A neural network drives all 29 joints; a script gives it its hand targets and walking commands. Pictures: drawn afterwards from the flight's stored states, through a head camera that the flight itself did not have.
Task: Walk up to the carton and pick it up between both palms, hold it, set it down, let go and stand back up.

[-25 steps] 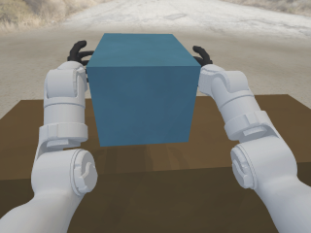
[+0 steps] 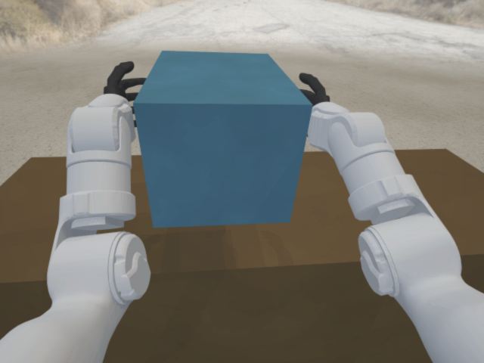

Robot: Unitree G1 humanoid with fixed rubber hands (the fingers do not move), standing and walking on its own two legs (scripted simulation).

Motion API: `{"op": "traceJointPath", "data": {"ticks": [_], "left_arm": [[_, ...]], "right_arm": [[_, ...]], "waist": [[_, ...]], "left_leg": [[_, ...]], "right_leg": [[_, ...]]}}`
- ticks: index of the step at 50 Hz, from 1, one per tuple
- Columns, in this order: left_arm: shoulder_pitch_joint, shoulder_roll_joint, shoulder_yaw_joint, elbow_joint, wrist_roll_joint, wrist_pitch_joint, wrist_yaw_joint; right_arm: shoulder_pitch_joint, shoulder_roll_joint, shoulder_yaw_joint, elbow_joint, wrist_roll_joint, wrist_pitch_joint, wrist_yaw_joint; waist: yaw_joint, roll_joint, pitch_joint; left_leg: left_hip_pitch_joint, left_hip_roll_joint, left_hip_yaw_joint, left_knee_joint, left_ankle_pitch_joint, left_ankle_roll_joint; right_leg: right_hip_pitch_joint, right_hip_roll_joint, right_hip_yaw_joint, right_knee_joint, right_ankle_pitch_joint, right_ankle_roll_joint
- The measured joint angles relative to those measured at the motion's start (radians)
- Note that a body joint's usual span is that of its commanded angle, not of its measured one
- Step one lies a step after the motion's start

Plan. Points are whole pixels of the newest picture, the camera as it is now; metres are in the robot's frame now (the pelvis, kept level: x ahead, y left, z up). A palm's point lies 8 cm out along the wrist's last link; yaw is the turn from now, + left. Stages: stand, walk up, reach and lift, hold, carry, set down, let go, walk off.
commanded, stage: hold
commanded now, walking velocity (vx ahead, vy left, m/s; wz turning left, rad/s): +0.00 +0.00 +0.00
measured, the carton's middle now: (219, 127) +0.42 +0.00 +0.28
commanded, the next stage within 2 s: none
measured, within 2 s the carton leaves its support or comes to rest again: neither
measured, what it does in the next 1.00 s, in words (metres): stands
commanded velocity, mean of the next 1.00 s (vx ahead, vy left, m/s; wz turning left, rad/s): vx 0.00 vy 0.00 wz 0.00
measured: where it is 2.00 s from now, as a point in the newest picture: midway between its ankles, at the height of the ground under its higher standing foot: outside the picture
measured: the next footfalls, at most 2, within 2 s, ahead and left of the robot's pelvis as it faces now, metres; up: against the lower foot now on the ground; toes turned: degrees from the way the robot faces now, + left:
none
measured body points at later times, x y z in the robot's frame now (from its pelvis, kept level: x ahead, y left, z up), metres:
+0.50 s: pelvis +0.00 +0.00 +0.00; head -0.10 +0.02 +0.44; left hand +0.39 +0.16 +0.33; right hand +0.37 -0.14 +0.32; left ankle +0.02 +0.13 -0.75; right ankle +0.01 -0.11 -0.75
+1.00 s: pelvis +0.00 +0.00 +0.00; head -0.10 +0.02 +0.44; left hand +0.39 +0.15 +0.33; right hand +0.37 -0.15 +0.32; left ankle +0.02 +0.13 -0.75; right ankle +0.01 -0.11 -0.75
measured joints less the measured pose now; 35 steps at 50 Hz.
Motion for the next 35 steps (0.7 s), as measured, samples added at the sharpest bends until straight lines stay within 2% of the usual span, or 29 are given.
{"op": "traceJointPath", "data": {"ticks": [18, 28, 35], "left_arm": [[-0.02, -0.001, 0.019, 0.041, 0.008, -0.009, -0.001], [-0.039, 0.011, 0.014, 0.076, 0.007, -0.015, -0.004], [-0.031, 0.007, 0.006, 0.06, 0.006, -0.017, -0.003]], "right_arm": [[-0.025, 0.002, -0.014, 0.038, -0.013, 0.008, 0.006], [-0.036, 0.004, -0.015, 0.059, -0.015, 0.005, 0.007], [-0.033, 0.0, -0.015, 0.05, -0.012, 0.004, 0.007]], "waist": [[0.012, -0.002, 0.001], [0.009, -0.005, -0.005], [0.005, 0.0, -0.004]], "left_leg": [[0.003, 0.001, 0.005, -0.002, 0.004, 0.0], [-0.006, 0.0, 0.0, -0.001, 0.007, -0.001], [-0.012, -0.002, -0.002, 0.002, 0.007, 0.0]], "right_leg": [[-0.004, 0.002, 0.009, 0.008, 0.001, 0.0], [-0.011, 0.002, 0.007, 0.007, 0.003, -0.001], [-0.012, 0.002, 0.007, 0.002, 0.008, 0.001]]}}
